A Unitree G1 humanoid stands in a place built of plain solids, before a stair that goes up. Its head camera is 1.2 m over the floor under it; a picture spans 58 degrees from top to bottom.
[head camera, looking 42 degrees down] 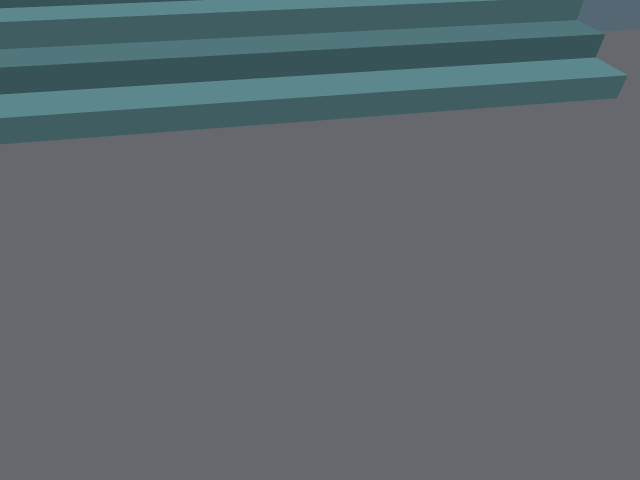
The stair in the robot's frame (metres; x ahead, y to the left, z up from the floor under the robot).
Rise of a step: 0.15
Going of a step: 0.32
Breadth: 6.24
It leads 9 degrees to the left of straight ahead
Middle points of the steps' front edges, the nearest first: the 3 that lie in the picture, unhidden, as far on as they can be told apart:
2.21 1.15 0.15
2.53 1.20 0.30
2.85 1.25 0.45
